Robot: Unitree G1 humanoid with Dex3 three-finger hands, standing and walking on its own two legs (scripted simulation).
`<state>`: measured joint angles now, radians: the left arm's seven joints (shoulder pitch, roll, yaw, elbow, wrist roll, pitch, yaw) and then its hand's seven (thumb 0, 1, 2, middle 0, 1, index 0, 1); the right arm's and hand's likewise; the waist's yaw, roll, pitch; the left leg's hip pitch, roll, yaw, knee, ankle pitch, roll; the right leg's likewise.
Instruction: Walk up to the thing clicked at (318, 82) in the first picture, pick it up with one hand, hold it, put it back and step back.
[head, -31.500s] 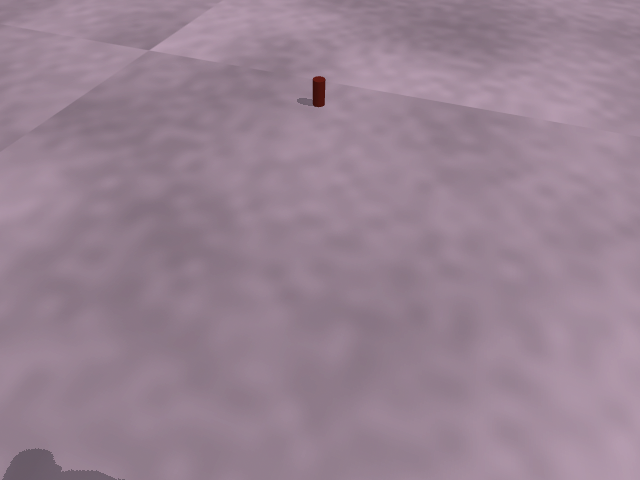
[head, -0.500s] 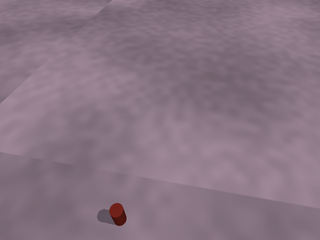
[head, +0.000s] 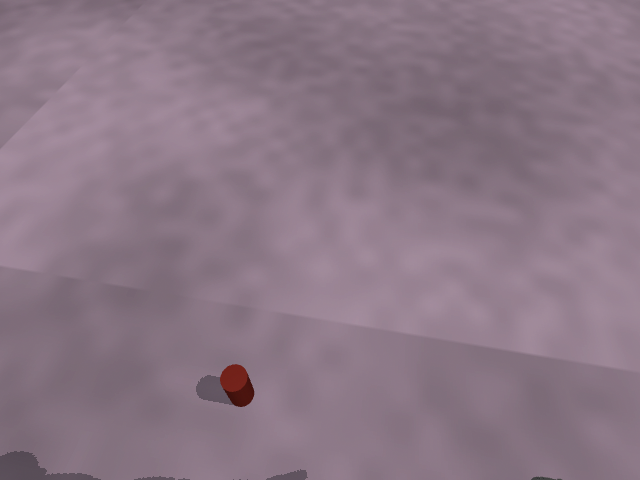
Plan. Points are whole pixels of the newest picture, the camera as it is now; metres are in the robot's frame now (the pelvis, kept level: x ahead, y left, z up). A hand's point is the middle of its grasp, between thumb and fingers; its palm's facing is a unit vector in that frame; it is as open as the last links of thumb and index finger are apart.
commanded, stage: step back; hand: left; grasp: from the side
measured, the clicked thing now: (238, 386) +0.44 +0.22 -0.69
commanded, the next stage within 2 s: none
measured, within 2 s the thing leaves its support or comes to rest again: neither
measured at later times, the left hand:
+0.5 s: hand out of the picture +0.03 +0.28 -0.17, palm faces -0.10 -0.92 -0.38, open 7.4 cm
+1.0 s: hand out of the picture -0.09 +0.30 -0.16, palm faces +0.00 -0.93 -0.37, open 7.4 cm
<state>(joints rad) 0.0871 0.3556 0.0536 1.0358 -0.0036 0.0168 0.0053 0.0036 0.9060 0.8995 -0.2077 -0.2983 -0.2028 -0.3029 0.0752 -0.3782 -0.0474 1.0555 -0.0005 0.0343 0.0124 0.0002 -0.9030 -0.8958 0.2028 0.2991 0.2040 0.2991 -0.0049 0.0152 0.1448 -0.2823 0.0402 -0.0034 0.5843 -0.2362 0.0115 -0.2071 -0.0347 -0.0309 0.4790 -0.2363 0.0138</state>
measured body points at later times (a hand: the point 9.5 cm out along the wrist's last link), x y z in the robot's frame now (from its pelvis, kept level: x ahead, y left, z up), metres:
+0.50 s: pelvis -0.09 +0.02 -0.02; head -0.02 +0.02 +0.42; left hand +0.03 +0.33 -0.15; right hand +0.00 -0.30 -0.14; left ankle -0.01 +0.13 -0.74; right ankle -0.13 -0.10 -0.74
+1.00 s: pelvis -0.23 +0.03 -0.01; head -0.17 +0.05 +0.44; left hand -0.10 +0.34 -0.13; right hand -0.13 -0.28 -0.11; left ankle -0.18 +0.14 -0.74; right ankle -0.24 -0.11 -0.65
